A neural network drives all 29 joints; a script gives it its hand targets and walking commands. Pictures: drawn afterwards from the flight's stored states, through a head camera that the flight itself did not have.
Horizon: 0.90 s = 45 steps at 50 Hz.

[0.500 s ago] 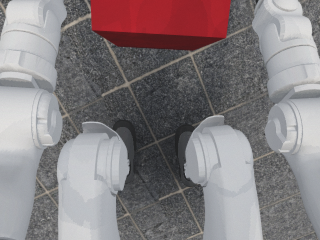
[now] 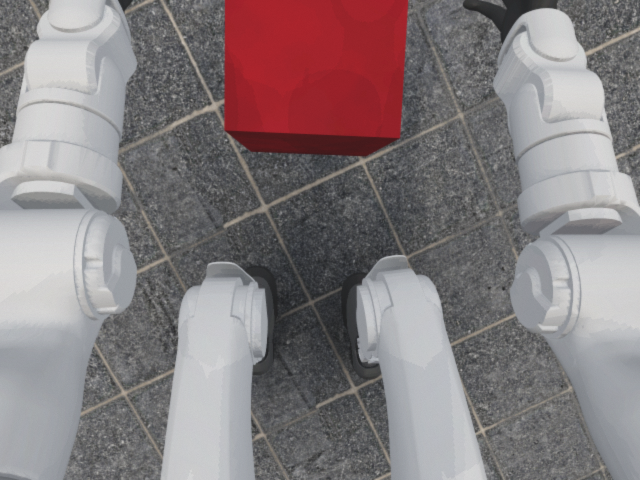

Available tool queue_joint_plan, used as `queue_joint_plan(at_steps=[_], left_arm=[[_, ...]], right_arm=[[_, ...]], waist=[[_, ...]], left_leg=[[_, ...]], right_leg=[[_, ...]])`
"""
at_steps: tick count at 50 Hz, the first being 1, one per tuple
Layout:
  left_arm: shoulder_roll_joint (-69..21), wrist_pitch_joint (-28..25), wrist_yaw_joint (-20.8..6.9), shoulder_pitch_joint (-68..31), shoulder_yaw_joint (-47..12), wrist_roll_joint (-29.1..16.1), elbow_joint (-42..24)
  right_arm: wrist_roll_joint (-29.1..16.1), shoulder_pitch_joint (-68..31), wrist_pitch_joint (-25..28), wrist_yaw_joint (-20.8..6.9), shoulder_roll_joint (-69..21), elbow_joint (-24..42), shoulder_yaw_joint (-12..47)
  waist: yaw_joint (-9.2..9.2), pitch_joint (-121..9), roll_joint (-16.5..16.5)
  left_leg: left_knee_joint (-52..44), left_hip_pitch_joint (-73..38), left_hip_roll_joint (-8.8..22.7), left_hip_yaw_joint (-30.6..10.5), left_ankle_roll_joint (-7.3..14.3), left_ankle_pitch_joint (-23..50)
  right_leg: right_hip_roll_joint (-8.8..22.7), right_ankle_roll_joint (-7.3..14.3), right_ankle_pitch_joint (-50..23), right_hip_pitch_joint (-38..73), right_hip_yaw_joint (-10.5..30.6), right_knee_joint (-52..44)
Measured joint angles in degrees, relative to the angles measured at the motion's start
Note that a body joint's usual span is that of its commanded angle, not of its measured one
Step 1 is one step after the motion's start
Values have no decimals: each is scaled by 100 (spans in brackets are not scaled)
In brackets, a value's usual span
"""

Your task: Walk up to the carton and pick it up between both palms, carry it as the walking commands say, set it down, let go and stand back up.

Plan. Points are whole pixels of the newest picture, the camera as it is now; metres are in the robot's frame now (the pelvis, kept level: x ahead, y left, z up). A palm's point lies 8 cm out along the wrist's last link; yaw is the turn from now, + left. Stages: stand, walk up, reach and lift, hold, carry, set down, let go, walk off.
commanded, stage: set down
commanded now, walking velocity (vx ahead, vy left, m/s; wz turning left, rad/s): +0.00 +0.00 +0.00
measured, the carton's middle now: (312, 77) +0.56 -0.01 -0.34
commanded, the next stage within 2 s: let go in 0.82 s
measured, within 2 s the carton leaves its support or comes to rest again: neither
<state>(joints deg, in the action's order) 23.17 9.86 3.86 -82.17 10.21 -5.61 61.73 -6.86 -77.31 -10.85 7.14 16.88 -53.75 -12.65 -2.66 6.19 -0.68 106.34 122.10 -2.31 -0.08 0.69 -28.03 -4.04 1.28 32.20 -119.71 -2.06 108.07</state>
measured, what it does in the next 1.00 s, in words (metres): rises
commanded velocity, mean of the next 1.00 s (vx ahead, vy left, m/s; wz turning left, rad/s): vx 0.00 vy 0.00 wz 0.00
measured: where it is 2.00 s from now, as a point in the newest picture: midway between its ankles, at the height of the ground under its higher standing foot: (311, 340)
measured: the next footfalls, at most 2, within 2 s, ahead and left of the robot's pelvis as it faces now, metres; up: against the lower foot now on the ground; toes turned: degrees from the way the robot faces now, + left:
none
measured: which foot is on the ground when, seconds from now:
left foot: down 0.00-1.00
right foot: down 0.00-1.00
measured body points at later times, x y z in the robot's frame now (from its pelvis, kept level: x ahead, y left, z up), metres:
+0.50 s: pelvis +0.02 +0.01 +0.14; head +0.35 +0.01 +0.46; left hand +0.59 +0.19 +0.04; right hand +0.56 -0.21 +0.04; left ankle +0.12 +0.11 -0.43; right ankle +0.09 -0.10 -0.43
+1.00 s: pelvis +0.06 +0.00 +0.23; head +0.36 +0.01 +0.56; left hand +0.55 +0.19 +0.09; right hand +0.53 -0.21 +0.10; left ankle +0.12 +0.11 -0.43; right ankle +0.10 -0.10 -0.43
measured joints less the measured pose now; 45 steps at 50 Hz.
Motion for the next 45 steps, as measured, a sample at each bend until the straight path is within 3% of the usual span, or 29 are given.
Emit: queue_joint_plan(at_steps=[13, 31, 40, 45], left_arm=[[-193, 150, -71, 458, 177, 282, -492], [-537, -5, -233, 1103, 519, 642, -684], [-796, -191, -330, 1256, 826, 1083, -466], [-1004, -223, -283, 1526, 1008, 1432, -741]], right_arm=[[185, 434, -84, -201, -92, 333, -301], [460, 1124, 157, -590, -181, 438, -604], [925, 1301, 380, -749, -374, 212, -914], [1193, 1574, 433, -776, -533, 438, -966]], waist=[[-27, -458, -22], [-29, -782, -55], [-43, -878, -98], [-36, -794, -78]], left_leg=[[-1509, -930, -55, -92, 9, 319], [-4040, -2862, -58, -116, 54, 1029], [-5006, -3550, -62, -180, 42, 1356], [-5252, -3740, -53, -216, 20, 1425]], right_leg=[[28, -44, -342, 948, 66, -1555], [54, -105, -1106, 2840, 257, -4098], [78, -93, -1437, 3532, 261, -5075], [75, -72, -1511, 3727, 243, -5331]])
